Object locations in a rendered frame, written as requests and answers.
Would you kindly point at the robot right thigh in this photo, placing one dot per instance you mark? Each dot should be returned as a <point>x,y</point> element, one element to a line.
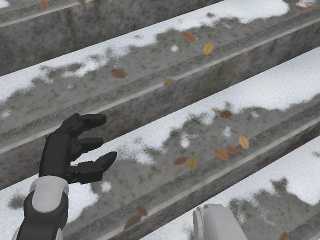
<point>216,222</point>

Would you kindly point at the robot left forearm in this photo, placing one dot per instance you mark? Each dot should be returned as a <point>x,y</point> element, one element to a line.
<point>45,210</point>

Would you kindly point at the robot left hand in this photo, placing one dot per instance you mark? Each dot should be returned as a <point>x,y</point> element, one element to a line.
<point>62,147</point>

